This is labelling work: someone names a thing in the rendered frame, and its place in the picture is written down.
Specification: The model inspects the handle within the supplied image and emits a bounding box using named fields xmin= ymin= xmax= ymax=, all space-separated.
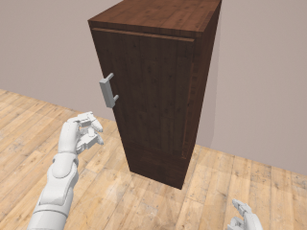
xmin=99 ymin=73 xmax=119 ymax=108

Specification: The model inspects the robot right hand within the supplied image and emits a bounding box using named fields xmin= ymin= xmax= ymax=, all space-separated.
xmin=227 ymin=198 xmax=264 ymax=230

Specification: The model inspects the robot left forearm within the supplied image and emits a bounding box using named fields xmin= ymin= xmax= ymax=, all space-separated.
xmin=26 ymin=152 xmax=79 ymax=230

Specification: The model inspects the cupboard door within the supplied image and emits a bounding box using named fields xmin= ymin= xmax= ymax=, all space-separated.
xmin=91 ymin=28 xmax=195 ymax=157

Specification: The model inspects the robot left hand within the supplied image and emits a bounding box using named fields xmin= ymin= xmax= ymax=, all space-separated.
xmin=58 ymin=111 xmax=104 ymax=157

